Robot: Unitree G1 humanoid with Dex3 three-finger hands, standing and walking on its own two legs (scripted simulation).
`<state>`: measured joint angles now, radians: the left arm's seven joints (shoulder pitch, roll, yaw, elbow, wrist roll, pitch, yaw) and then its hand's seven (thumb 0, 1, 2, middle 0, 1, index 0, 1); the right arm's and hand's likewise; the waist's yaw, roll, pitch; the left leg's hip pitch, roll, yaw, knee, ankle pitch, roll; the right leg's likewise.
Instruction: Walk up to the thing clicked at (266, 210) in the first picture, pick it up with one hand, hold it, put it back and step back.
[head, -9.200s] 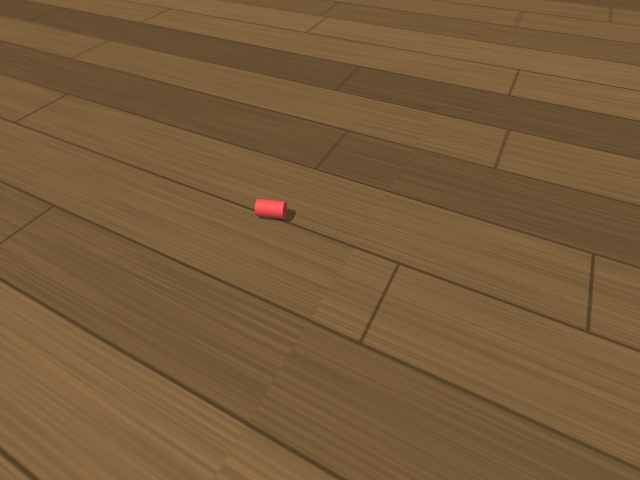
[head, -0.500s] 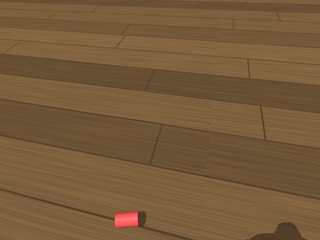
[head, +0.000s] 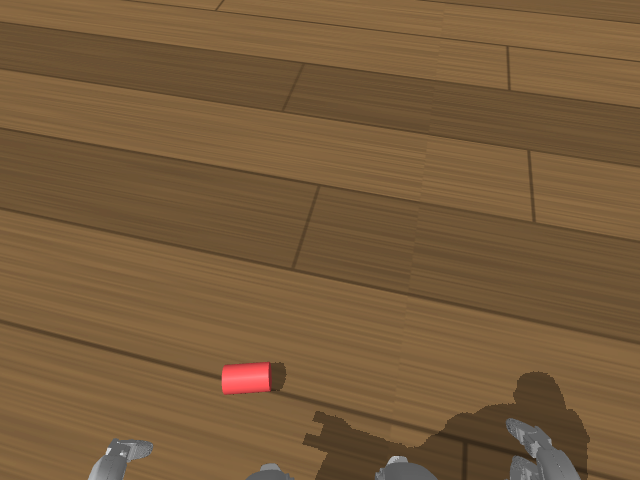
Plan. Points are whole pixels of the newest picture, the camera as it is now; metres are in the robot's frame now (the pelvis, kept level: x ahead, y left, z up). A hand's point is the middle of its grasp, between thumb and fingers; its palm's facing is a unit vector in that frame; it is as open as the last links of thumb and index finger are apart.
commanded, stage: rise first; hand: left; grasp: from above
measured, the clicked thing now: (247, 378) +0.43 +0.22 -0.68
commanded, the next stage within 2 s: none
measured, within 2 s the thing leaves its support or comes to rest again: neither
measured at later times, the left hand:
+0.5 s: hand (190, 442) +0.23 +0.26 -0.34, palm faces -0.42 -0.50 -0.76, open 14.0 cm
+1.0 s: hand (210, 400) +0.33 +0.26 -0.47, palm faces -0.49 -0.16 -0.86, open 13.9 cm
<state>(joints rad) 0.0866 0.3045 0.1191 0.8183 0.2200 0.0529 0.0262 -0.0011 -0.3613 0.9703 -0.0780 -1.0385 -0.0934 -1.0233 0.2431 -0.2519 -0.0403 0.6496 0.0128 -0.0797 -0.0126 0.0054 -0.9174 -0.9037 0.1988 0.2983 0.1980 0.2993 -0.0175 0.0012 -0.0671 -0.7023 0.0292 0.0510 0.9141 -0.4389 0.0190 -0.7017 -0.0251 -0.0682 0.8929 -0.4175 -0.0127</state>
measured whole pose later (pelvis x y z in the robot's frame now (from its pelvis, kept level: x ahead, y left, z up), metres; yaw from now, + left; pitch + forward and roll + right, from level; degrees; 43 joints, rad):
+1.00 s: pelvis -0.09 +0.00 -0.31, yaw -3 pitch +35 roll -5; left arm -0.73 0.60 0.07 1.22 1.06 -0.20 0.28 0.00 -0.49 1.00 -0.07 -1.03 -0.09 -1.02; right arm 0.16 -0.27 -0.03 0.75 -0.06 -0.08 0.06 0.00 -0.88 -0.90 0.20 0.30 0.20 0.30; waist -0.14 0.01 -0.13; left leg -2.08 0.06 -0.03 2.12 -0.66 0.05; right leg -2.04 -0.07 -0.12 2.06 -0.63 -0.05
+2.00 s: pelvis -0.08 +0.01 -0.37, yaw -5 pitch +36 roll -7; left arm -0.94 0.72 0.10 1.42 1.28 -0.23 0.42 0.00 -0.52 0.99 -0.08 -1.03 -0.09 -1.01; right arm 0.17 -0.28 0.02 0.75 -0.14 -0.07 0.13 0.00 -0.92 -0.91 0.20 0.30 0.20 0.30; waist -0.22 -0.01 -0.05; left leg -2.28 0.07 -0.04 2.34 -0.70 0.07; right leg -2.23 -0.06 -0.12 2.25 -0.65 -0.04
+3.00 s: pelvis -0.09 +0.01 -0.39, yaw -6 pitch +34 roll -8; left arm -0.96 0.78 0.14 1.43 1.28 -0.23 0.40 0.00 -0.57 1.05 -0.08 -0.99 -0.07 -1.00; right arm 0.18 -0.29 0.05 0.73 -0.15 -0.09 0.16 0.00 -0.92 -0.91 0.20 0.30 0.20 0.30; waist -0.25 -0.01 -0.02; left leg -2.33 0.07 -0.06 2.41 -0.69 0.08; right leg -2.27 -0.07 -0.14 2.31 -0.64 -0.04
